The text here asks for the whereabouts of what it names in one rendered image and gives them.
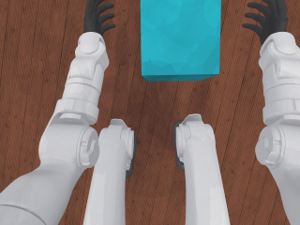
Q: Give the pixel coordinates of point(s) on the left robot thigh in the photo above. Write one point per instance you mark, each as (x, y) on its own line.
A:
(106, 203)

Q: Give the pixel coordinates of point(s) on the left robot upper arm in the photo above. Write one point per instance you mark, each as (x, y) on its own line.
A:
(41, 197)

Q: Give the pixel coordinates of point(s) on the robot thigh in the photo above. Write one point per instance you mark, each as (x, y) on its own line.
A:
(205, 197)
(106, 203)

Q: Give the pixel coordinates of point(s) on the right robot forearm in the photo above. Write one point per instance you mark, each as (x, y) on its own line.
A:
(280, 64)

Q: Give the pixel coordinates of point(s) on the right robot thigh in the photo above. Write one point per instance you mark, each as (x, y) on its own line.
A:
(205, 197)

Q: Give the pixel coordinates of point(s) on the robot left hand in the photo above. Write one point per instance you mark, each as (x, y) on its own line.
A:
(92, 22)

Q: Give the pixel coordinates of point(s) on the robot right hand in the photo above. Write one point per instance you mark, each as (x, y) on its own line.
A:
(275, 18)

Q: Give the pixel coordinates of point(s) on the carton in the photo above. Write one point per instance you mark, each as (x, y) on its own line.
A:
(180, 39)

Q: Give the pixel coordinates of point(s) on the right robot upper arm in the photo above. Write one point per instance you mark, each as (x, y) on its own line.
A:
(278, 148)

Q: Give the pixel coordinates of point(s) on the left robot forearm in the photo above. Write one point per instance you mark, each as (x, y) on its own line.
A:
(79, 103)

